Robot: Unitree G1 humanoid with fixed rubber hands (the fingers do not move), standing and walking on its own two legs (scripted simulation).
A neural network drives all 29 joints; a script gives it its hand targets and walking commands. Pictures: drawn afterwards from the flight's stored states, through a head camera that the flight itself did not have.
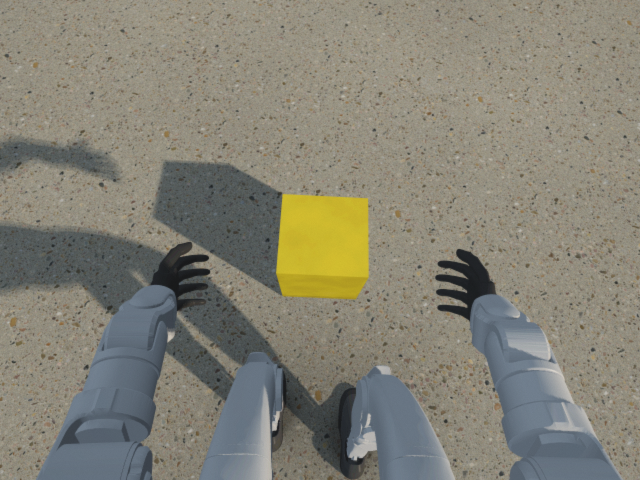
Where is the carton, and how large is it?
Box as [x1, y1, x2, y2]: [276, 194, 368, 298]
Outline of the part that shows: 283,194 276,274 282,295 355,298 368,277 367,198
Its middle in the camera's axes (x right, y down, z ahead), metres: +0.00 +0.04 +1.02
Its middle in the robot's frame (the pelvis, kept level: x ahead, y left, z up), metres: +0.55 +0.00 -0.55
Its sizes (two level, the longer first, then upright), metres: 0.210 0.200 0.250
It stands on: the floor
